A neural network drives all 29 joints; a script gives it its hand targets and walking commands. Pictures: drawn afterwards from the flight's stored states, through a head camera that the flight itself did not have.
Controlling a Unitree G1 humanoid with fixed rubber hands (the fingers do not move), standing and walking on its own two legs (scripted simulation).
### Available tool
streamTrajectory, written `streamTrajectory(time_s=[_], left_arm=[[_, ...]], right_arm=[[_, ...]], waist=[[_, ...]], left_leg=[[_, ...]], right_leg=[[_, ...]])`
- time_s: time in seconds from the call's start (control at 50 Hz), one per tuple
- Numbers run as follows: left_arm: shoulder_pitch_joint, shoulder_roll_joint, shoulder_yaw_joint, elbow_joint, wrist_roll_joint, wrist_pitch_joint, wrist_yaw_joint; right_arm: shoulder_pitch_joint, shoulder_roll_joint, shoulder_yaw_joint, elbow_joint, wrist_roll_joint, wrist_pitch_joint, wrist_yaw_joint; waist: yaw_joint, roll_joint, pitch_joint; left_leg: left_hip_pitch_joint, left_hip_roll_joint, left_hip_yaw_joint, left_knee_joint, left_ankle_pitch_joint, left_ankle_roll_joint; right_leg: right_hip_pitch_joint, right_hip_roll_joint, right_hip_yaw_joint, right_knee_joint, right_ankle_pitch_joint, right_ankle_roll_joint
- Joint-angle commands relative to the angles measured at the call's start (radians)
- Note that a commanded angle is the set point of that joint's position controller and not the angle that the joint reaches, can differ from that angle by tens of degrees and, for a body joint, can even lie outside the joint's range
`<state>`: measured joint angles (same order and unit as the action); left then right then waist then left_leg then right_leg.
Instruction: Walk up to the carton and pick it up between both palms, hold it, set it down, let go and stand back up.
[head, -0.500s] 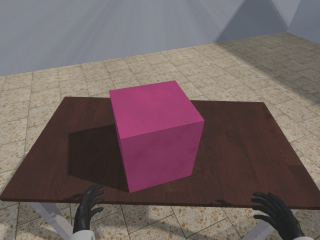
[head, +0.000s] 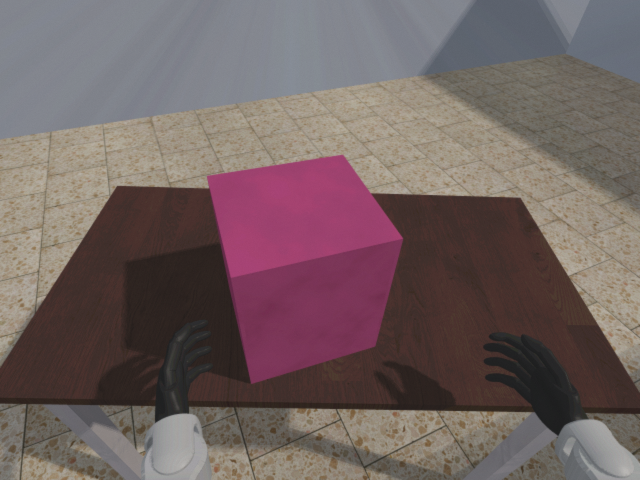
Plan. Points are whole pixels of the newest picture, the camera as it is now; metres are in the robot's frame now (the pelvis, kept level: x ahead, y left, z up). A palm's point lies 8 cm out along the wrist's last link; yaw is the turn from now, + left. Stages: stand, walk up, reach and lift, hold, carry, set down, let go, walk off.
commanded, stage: reach and lift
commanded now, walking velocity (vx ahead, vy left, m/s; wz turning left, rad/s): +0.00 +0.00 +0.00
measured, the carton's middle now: (297, 267) +0.43 +0.06 +0.03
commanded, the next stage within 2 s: none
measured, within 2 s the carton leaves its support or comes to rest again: neither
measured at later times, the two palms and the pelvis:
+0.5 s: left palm (163, 337) +0.26 +0.20 +0.09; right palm (539, 327) +0.31 -0.24 +0.08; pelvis -0.01 +0.00 +0.00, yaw -1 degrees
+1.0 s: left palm (157, 277) +0.31 +0.21 +0.14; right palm (511, 251) +0.39 -0.22 +0.13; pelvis -0.01 +0.01 +0.00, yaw -1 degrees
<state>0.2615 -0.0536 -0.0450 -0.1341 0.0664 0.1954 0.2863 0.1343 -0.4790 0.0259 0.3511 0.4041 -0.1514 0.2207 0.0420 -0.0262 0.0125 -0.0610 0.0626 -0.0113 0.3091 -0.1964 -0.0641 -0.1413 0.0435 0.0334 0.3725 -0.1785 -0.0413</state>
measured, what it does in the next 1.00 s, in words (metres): stands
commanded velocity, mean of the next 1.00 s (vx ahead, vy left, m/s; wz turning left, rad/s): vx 0.00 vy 0.00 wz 0.00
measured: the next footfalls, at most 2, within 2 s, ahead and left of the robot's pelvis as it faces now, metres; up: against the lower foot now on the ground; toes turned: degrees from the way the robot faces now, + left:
none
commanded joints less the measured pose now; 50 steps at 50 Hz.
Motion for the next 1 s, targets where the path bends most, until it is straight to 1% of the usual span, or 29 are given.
streamTrajectory(time_s=[0.0, 0.02, 0.04, 0.06, 0.08, 0.1, 0.16, 0.18, 0.28, 0.34, 0.36, 0.4, 0.42, 0.44, 0.46, 0.48, 0.54, 0.56, 0.62, 0.64, 0.66, 0.7, 0.72, 0.8, 0.82, 0.86, 0.88, 0.96, 0.98], left_arm=[[-0.149, 0.003, 0.016, -0.165, -0.003, 0.018, -0.005], [-0.159, 0.013, 0.034, -0.163, -0.003, 0.03, -0.007], [-0.166, 0.005, 0.026, -0.152, -0.001, 0.046, -0.009], [-0.178, 0.009, 0.032, -0.15, 0.001, 0.058, -0.013], [-0.205, 0.013, 0.034, -0.188, -0.006, 0.066, -0.015], [-0.218, 0.01, 0.039, -0.178, -0.009, 0.078, -0.017], [-0.263, 0.03, 0.057, -0.19, -0.023, 0.1, -0.022], [-0.286, 0.028, 0.056, -0.166, -0.022, 0.113, -0.023], [-0.38, 0.044, 0.082, -0.153, -0.044, 0.173, -0.027], [-0.435, 0.06, 0.11, -0.151, -0.042, 0.218, -0.03], [-0.458, 0.059, 0.11, -0.155, -0.041, 0.231, -0.031], [-0.473, 0.07, 0.125, -0.176, -0.044, 0.246, -0.03], [-0.489, 0.072, 0.133, -0.171, -0.047, 0.258, -0.033], [-0.505, 0.077, 0.132, -0.165, -0.048, 0.266, -0.037], [-0.536, 0.084, 0.143, -0.157, -0.049, 0.279, -0.037], [-0.566, 0.08, 0.144, -0.137, -0.055, 0.289, -0.04], [-0.584, 0.078, 0.158, -0.137, -0.057, 0.323, -0.046], [-0.586, 0.076, 0.15, -0.125, -0.055, 0.335, -0.047], [-0.672, 0.092, 0.178, -0.103, -0.062, 0.366, -0.049], [-0.687, 0.095, 0.179, -0.113, -0.064, 0.371, -0.048], [-0.692, 0.095, 0.179, -0.108, -0.065, 0.385, -0.048], [-0.725, 0.095, 0.186, -0.106, -0.068, 0.395, -0.049], [-0.758, 0.105, 0.199, -0.111, -0.07, 0.4, -0.046], [-0.797, 0.105, 0.201, -0.096, -0.08, 0.427, -0.051], [-0.815, 0.103, 0.198, -0.076, -0.076, 0.435, -0.054], [-0.847, 0.113, 0.22, -0.038, -0.068, 0.451, -0.058], [-0.865, 0.12, 0.219, -0.056, -0.074, 0.452, -0.06], [-0.917, 0.123, 0.228, -0.057, -0.082, 0.46, -0.06], [-0.931, 0.131, 0.237, -0.043, -0.079, 0.463, -0.061]], right_arm=[[-0.205, -0.198, -0.072, -0.106, 0.009, 0.012, -0.017], [-0.221, -0.217, -0.078, -0.117, 0.009, 0.019, -0.02], [-0.231, -0.22, -0.075, -0.08, 0.006, 0.034, -0.022], [-0.246, -0.213, -0.068, -0.09, 0.007, 0.039, -0.027], [-0.264, -0.214, -0.077, -0.102, 0.012, 0.046, -0.03], [-0.292, -0.224, -0.072, -0.104, 0.013, 0.053, -0.031], [-0.332, -0.221, -0.078, -0.121, 0.018, 0.077, -0.033], [-0.348, -0.219, -0.079, -0.093, 0.014, 0.088, -0.035], [-0.461, -0.226, -0.073, -0.088, 0.018, 0.14, -0.035], [-0.513, -0.223, -0.065, -0.073, 0.021, 0.175, -0.042], [-0.534, -0.236, -0.081, -0.059, 0.019, 0.183, -0.042], [-0.562, -0.248, -0.074, -0.081, 0.031, 0.192, -0.044], [-0.574, -0.238, -0.07, -0.081, 0.027, 0.2, -0.047], [-0.593, -0.245, -0.066, -0.062, 0.027, 0.208, -0.047], [-0.632, -0.241, -0.065, -0.063, 0.03, 0.22, -0.047], [-0.653, -0.236, -0.064, -0.037, 0.023, 0.232, -0.049], [-0.701, -0.254, -0.047, -0.034, 0.038, 0.254, -0.047], [-0.714, -0.257, -0.054, -0.018, 0.037, 0.264, -0.048], [-0.795, -0.262, -0.059, 0.03, 0.036, 0.291, -0.043], [-0.812, -0.268, -0.059, 0.024, 0.036, 0.297, -0.043], [-0.827, -0.268, -0.052, 0.022, 0.041, 0.304, -0.044], [-0.86, -0.264, -0.051, 0.025, 0.036, 0.314, -0.043], [-0.894, -0.264, -0.038, 0.039, 0.04, 0.323, -0.042], [-0.955, -0.261, -0.035, 0.073, 0.038, 0.342, -0.044], [-0.969, -0.26, -0.03, 0.11, 0.035, 0.35, -0.044], [-1.013, -0.254, -0.018, 0.139, 0.032, 0.365, -0.043], [-1.043, -0.266, -0.025, 0.108, 0.029, 0.363, -0.046], [-1.108, -0.266, -0.012, 0.138, 0.028, 0.369, -0.054], [-1.117, -0.263, -0.014, 0.156, 0.03, 0.374, -0.056]], waist=[[0.011, -0.065, -0.095], [0.017, -0.073, -0.106], [0.005, -0.063, -0.082], [0.007, -0.061, -0.097], [0.002, -0.049, -0.122], [0.006, -0.064, -0.102], [0.015, -0.064, -0.131], [0.008, -0.064, -0.117], [0.023, -0.07, -0.141], [0.028, -0.052, -0.169], [0.017, -0.046, -0.181], [0.029, -0.043, -0.207], [0.024, -0.044, -0.224], [0.019, -0.049, -0.219], [0.031, -0.051, -0.221], [0.029, -0.049, -0.219], [0.044, -0.054, -0.246], [0.031, -0.042, -0.233], [0.035, -0.05, -0.235], [0.039, -0.036, -0.252], [0.046, -0.056, -0.252], [0.045, -0.054, -0.27], [0.059, -0.046, -0.287], [0.051, -0.047, -0.311], [0.047, -0.036, -0.302], [0.061, -0.029, -0.309], [0.061, -0.046, -0.332], [0.058, -0.038, -0.376], [0.065, -0.035, -0.378]], left_leg=[[-0.028, -0.06, 0.054, -0.043, 0.142, 0.055], [-0.026, -0.059, 0.057, -0.045, 0.165, 0.055], [-0.022, -0.061, 0.056, -0.049, 0.163, 0.054], [-0.024, -0.061, 0.053, -0.044, 0.183, 0.056], [-0.013, -0.06, 0.055, -0.042, 0.189, 0.052], [-0.022, -0.062, 0.059, -0.05, 0.174, 0.054], [-0.032, -0.06, 0.059, -0.052, 0.156, 0.058], [-0.037, -0.059, 0.061, -0.053, 0.152, 0.058], [-0.04, -0.054, 0.066, -0.06, 0.126, 0.062], [-0.052, -0.059, 0.072, -0.059, 0.13, 0.061], [-0.043, -0.056, 0.066, -0.059, 0.145, 0.056], [-0.029, -0.057, 0.068, -0.05, 0.173, 0.056], [-0.041, -0.061, 0.07, -0.047, 0.177, 0.056], [-0.042, -0.06, 0.067, -0.046, 0.177, 0.058], [-0.052, -0.06, 0.069, -0.05, 0.164, 0.059], [-0.063, -0.058, 0.071, -0.052, 0.141, 0.058], [-0.061, -0.059, 0.069, -0.053, 0.162, 0.059], [-0.051, -0.054, 0.062, -0.052, 0.166, 0.058], [-0.064, -0.053, 0.061, -0.052, 0.146, 0.056], [-0.071, -0.054, 0.062, -0.055, 0.13, 0.055], [-0.075, -0.053, 0.061, -0.053, 0.132, 0.055], [-0.09, -0.056, 0.064, -0.054, 0.139, 0.054], [-0.098, -0.057, 0.065, -0.055, 0.132, 0.054], [-0.118, -0.061, 0.066, -0.05, 0.164, 0.052], [-0.122, -0.061, 0.064, -0.054, 0.143, 0.052], [-0.143, -0.062, 0.069, -0.061, 0.128, 0.054], [-0.138, -0.061, 0.069, -0.061, 0.127, 0.054], [-0.149, -0.065, 0.068, -0.05, 0.177, 0.047], [-0.149, -0.065, 0.068, -0.048, 0.175, 0.046]], right_leg=[[0.068, -0.011, 0.025, -0.096, 0.117, -0.041], [0.077, -0.007, 0.022, -0.09, 0.136, -0.039], [0.065, -0.005, 0.021, -0.097, 0.138, -0.038], [0.086, -0.005, 0.022, -0.092, 0.176, -0.037], [0.091, -0.002, 0.02, -0.092, 0.178, -0.04], [0.082, -0.004, 0.02, -0.097, 0.16, -0.036], [0.086, -0.01, 0.029, -0.101, 0.124, -0.031], [0.08, -0.006, 0.028, -0.103, 0.126, -0.033], [0.07, -0.006, 0.036, -0.111, 0.075, -0.027], [0.094, -0.007, 0.045, -0.109, 0.099, -0.026], [0.091, -0.001, 0.037, -0.106, 0.113, -0.027], [0.097, 0.004, 0.033, -0.098, 0.152, -0.031], [0.119, 0.0, 0.044, -0.101, 0.171, -0.03], [0.109, 0.001, 0.04, -0.098, 0.174, -0.027], [0.116, 0.001, 0.044, -0.096, 0.163, -0.024], [0.117, -0.001, 0.047, -0.102, 0.139, -0.025], [0.125, 0.002, 0.045, -0.092, 0.168, -0.022], [0.109, 0.005, 0.035, -0.09, 0.162, -0.026], [0.094, 0.01, 0.035, -0.096, 0.139, -0.028], [0.099, 0.005, 0.041, -0.096, 0.126, -0.026], [0.108, 0.007, 0.039, -0.093, 0.132, -0.018], [0.121, 0.006, 0.044, -0.09, 0.153, -0.015], [0.125, 0.01, 0.043, -0.085, 0.148, -0.014], [0.149, 0.01, 0.042, -0.073, 0.208, -0.007], [0.141, 0.01, 0.042, -0.074, 0.191, -0.005], [0.153, 0.003, 0.048, -0.082, 0.178, 0.0], [0.157, 0.006, 0.045, -0.076, 0.182, 0.005], [0.189, 0.012, 0.037, -0.058, 0.274, 0.012], [0.19, 0.01, 0.038, -0.055, 0.281, 0.018]])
